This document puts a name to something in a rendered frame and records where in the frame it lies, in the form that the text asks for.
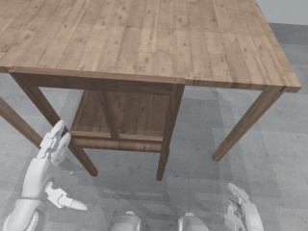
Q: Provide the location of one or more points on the table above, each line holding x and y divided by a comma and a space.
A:
224, 44

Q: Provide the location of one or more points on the robot thigh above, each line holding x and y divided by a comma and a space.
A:
127, 222
190, 223

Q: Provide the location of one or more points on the chair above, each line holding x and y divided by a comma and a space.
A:
117, 111

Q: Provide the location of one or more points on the robot left thigh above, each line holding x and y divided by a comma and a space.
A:
127, 222

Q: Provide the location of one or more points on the robot left hand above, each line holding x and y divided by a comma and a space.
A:
45, 166

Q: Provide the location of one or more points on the robot right thigh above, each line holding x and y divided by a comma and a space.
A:
190, 223

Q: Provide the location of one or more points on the robot right hand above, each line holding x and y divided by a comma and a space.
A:
247, 217

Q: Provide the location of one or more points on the left robot forearm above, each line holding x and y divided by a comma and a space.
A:
28, 215

